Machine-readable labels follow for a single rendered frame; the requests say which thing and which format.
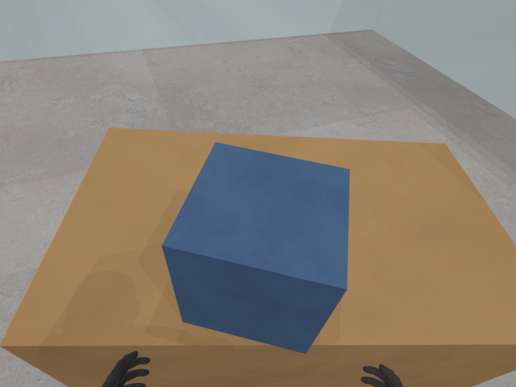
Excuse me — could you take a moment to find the carton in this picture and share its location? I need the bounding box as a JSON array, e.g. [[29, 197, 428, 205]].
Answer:
[[162, 142, 350, 354]]

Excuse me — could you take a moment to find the pedestal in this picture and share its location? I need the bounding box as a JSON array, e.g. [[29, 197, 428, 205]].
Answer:
[[0, 127, 516, 387]]

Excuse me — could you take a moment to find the robot right hand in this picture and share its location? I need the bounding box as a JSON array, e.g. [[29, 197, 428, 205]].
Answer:
[[361, 364, 403, 387]]

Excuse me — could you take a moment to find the robot left hand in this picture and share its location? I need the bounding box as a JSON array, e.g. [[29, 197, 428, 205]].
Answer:
[[102, 351, 150, 387]]

